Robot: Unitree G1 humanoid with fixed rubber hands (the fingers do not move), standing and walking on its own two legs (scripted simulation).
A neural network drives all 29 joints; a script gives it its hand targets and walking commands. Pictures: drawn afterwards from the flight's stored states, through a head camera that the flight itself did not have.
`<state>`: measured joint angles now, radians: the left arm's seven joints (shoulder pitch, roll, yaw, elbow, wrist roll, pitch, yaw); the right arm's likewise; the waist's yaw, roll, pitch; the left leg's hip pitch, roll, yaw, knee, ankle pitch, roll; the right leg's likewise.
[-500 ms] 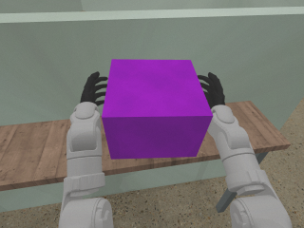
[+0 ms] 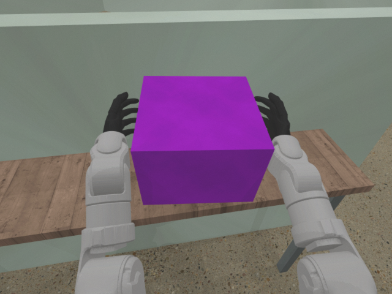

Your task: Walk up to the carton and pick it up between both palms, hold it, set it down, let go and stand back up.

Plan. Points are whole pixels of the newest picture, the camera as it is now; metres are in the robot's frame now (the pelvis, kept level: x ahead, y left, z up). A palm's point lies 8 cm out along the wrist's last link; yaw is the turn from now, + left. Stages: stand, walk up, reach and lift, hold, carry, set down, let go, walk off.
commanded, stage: hold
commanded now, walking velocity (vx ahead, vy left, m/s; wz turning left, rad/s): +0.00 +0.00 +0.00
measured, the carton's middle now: (197, 137) +0.38 +0.00 +0.16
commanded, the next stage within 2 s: none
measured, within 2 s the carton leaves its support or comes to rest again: neither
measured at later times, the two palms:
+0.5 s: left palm (115, 133) +0.36 +0.16 +0.19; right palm (278, 135) +0.35 -0.15 +0.18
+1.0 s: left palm (115, 131) +0.36 +0.16 +0.20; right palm (278, 133) +0.36 -0.15 +0.19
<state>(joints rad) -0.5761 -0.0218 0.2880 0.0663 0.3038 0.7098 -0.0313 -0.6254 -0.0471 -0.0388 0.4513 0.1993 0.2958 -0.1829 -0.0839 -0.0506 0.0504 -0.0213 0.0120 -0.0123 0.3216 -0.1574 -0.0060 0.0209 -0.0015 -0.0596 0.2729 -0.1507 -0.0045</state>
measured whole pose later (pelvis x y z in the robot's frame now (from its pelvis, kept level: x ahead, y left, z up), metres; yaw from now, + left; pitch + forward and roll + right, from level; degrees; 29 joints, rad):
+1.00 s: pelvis +0.00 +0.00 +0.00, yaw +0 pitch -8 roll -1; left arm -0.59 -0.02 0.29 0.08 0.31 0.70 -0.03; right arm -0.63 -0.04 -0.05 0.46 0.19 0.29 -0.18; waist -0.08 -0.05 0.04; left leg -0.02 0.01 -0.01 0.32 -0.15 -0.01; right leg 0.02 0.00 -0.06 0.27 -0.15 -0.01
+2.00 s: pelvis +0.00 +0.00 +0.00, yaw +0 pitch -8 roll -1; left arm -0.58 -0.02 0.29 0.06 0.31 0.71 -0.03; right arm -0.62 -0.05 -0.04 0.45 0.20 0.29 -0.19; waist -0.08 -0.05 0.05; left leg -0.02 0.01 -0.01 0.32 -0.15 -0.01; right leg 0.02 0.00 -0.06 0.27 -0.15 -0.01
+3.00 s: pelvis +0.00 +0.00 +0.00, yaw +0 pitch -9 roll -1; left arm -0.58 -0.02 0.29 0.06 0.31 0.72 -0.04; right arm -0.62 -0.04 -0.04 0.45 0.20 0.29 -0.18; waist -0.09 -0.05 0.05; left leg -0.02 0.01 -0.01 0.32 -0.16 0.00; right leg 0.03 0.00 -0.06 0.27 -0.15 -0.01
